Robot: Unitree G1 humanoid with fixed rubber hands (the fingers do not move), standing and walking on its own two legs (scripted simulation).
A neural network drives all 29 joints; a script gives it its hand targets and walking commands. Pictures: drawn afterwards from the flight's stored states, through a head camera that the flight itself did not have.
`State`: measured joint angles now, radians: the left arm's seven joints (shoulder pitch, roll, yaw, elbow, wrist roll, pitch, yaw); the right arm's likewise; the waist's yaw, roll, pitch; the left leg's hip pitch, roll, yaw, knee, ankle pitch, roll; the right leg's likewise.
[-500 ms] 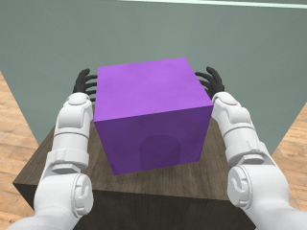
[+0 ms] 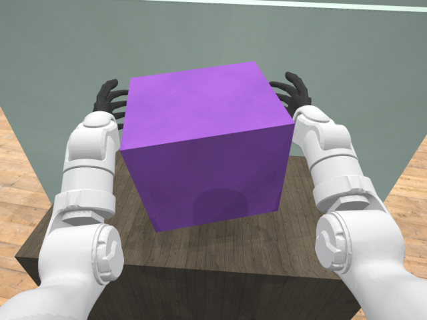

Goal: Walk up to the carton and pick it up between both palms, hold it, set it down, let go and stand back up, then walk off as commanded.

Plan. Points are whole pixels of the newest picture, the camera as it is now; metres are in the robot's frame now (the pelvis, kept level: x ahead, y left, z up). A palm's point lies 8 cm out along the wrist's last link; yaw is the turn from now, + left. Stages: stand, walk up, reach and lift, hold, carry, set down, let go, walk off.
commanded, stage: reach and lift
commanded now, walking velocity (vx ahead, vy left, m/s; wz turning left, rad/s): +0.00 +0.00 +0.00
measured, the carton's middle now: (205, 145) +0.42 +0.03 +0.18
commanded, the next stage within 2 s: hold in 0.68 s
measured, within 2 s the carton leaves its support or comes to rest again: neither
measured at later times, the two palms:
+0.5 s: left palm (101, 111) +0.38 +0.21 +0.27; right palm (300, 103) +0.40 -0.13 +0.28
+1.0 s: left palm (95, 104) +0.37 +0.21 +0.29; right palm (307, 94) +0.39 -0.13 +0.31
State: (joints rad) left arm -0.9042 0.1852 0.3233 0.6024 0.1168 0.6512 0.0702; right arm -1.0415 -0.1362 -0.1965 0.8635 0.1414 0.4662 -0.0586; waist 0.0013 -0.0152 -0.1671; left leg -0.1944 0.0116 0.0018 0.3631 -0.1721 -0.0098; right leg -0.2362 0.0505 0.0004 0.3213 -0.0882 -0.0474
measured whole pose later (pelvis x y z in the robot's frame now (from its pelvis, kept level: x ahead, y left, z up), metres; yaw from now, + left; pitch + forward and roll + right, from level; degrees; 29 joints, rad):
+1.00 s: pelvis -0.01 +0.00 +0.00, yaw +0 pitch -2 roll +0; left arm -0.97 0.22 0.31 0.55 0.12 0.79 0.03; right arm -1.12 -0.18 -0.15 0.81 0.25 0.62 -0.13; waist 0.00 -0.02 -0.17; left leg -0.16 0.01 0.00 0.36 -0.17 -0.01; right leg -0.20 0.05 0.00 0.32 -0.09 -0.05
